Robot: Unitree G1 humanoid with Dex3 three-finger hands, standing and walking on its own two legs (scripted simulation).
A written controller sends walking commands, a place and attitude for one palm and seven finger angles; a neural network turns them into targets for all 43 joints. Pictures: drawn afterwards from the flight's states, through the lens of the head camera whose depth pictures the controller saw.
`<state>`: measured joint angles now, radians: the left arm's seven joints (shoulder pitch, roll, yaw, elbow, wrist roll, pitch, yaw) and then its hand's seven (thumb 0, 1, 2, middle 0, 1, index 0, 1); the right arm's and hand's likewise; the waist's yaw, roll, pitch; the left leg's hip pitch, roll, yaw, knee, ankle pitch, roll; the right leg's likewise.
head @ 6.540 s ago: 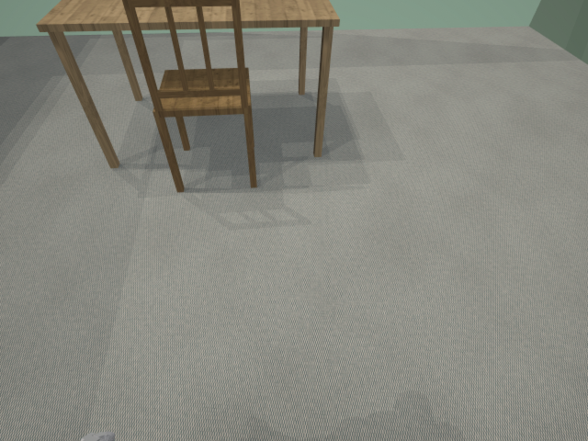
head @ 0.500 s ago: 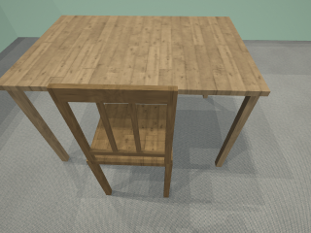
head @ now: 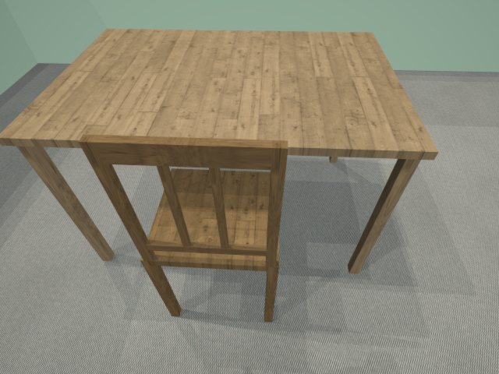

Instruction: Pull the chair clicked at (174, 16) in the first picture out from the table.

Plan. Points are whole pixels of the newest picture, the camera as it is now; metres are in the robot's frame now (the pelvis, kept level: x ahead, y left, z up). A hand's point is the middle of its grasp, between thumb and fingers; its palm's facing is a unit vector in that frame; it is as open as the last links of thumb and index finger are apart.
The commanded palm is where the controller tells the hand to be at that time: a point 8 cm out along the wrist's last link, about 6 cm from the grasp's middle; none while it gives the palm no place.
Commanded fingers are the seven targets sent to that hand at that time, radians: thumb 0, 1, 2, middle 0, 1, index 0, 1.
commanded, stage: raise the hand toward the chair's back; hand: left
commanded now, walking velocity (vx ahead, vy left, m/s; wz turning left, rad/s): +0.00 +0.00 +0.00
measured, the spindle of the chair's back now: (176, 209) +0.47 +0.21 -0.08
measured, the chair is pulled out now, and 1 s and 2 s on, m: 0.00 0.00 0.00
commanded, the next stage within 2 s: aim the fingers beside a spindle in 1.98 s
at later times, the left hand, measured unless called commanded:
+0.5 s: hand (142, 372) +0.14 +0.18 -0.06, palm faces +0.06 -1.00 -0.05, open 10.9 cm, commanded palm +0.13 +0.23 -0.05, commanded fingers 0.00 0.15 0.58 -0.13 -0.18 -0.13 -0.18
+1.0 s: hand (135, 342) +0.18 +0.20 -0.05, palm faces +0.01 -1.00 -0.05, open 15.2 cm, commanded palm +0.16 +0.26 -0.04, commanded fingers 0.00 -0.43 0.33 -0.07 -0.09 -0.07 -0.09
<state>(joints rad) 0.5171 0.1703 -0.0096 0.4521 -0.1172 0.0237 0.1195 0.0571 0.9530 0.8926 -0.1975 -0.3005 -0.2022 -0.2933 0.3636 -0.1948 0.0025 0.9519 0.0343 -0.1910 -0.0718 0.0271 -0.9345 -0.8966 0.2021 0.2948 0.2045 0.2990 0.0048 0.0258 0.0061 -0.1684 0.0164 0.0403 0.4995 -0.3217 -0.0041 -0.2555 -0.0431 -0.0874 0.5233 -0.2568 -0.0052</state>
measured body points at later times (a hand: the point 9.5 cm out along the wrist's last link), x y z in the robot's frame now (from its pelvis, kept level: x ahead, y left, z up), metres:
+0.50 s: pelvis -0.04 -0.01 -0.10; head +0.03 +0.01 +0.34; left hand +0.13 +0.24 -0.05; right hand +0.20 -0.20 -0.16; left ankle -0.03 +0.12 -0.74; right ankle +0.01 -0.12 -0.74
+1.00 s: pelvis -0.03 +0.02 -0.09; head +0.04 +0.04 +0.36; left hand +0.18 +0.26 -0.05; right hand +0.15 -0.23 -0.15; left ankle -0.03 +0.12 -0.74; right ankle +0.01 -0.11 -0.74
